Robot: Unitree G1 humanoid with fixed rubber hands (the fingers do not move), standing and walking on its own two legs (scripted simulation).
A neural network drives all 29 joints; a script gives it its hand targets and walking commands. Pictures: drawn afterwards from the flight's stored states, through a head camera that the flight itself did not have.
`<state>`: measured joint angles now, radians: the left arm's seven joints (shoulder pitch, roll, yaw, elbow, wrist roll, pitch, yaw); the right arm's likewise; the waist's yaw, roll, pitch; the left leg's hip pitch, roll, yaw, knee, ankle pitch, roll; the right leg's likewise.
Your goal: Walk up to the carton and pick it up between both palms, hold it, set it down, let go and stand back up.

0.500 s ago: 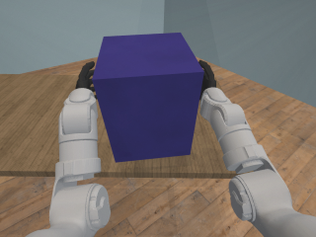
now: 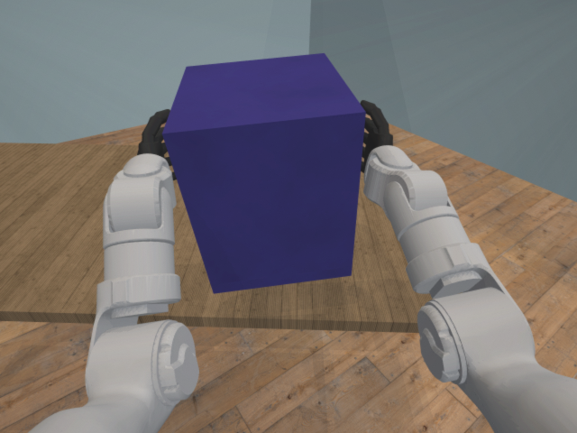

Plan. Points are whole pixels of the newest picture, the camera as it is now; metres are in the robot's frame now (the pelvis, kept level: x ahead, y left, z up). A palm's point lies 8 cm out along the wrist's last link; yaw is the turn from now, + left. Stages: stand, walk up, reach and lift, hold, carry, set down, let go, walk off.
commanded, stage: hold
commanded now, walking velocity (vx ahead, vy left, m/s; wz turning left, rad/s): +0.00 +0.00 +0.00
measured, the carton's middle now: (269, 172) +0.41 +0.00 +0.23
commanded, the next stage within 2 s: none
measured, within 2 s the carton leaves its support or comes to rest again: neither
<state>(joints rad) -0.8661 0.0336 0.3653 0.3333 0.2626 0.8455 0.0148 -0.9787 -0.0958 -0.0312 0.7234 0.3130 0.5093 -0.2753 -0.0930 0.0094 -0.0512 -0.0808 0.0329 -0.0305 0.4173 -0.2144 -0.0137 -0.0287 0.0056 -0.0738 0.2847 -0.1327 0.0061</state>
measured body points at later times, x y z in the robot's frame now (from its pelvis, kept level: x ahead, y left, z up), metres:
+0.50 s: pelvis +0.00 -0.01 +0.00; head -0.08 +0.00 +0.44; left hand +0.39 +0.15 +0.27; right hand +0.39 -0.15 +0.27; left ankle +0.02 +0.12 -0.75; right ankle +0.02 -0.12 -0.75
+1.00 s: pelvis +0.00 -0.01 +0.00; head -0.08 +0.00 +0.44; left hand +0.39 +0.15 +0.27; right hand +0.39 -0.15 +0.28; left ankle +0.02 +0.12 -0.75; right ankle +0.02 -0.12 -0.75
